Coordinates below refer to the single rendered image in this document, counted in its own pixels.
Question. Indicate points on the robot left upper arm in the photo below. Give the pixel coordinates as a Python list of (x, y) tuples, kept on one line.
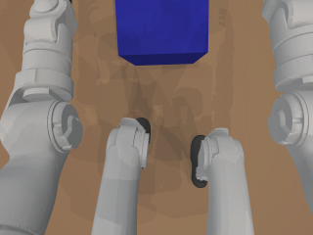
[(38, 137)]

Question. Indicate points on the carton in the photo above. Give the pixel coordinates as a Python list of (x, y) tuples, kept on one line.
[(161, 32)]

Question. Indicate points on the left robot thigh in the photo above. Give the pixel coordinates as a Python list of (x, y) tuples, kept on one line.
[(116, 210)]

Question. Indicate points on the robot right upper arm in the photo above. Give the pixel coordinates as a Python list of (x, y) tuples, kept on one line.
[(291, 124)]

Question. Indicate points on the robot left foot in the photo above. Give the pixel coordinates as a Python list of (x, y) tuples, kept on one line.
[(145, 123)]

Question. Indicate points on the robot left forearm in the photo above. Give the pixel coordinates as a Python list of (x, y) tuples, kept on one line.
[(46, 54)]

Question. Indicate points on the robot right forearm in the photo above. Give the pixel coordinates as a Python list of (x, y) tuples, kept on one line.
[(291, 32)]

